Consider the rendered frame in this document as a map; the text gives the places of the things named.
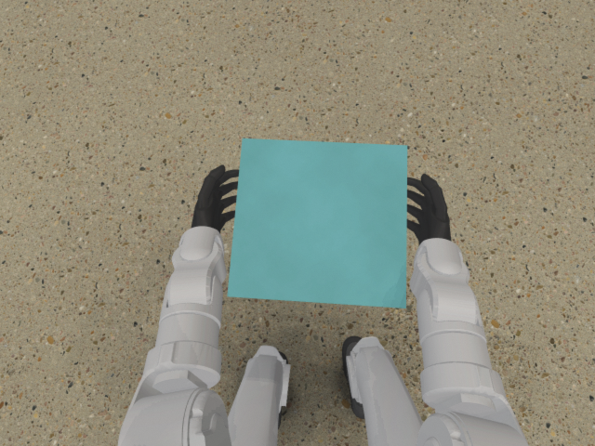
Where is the robot right upper arm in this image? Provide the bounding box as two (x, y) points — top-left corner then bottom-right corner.
(416, 411), (529, 446)

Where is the robot right hand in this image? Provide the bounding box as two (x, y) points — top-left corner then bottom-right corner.
(407, 174), (451, 245)

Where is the right robot foot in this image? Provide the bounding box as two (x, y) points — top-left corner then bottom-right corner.
(342, 336), (364, 419)

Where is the robot left upper arm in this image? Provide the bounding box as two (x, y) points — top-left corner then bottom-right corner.
(119, 387), (231, 446)

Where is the right robot thigh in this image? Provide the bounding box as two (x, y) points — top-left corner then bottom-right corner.
(346, 346), (423, 446)

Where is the left robot forearm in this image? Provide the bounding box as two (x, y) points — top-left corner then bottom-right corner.
(118, 226), (227, 446)

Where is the carton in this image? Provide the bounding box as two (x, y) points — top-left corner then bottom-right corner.
(227, 138), (407, 308)

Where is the right robot forearm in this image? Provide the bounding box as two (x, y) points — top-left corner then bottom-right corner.
(409, 238), (529, 445)

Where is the robot left hand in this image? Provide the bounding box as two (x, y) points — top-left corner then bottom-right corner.
(192, 164), (239, 233)

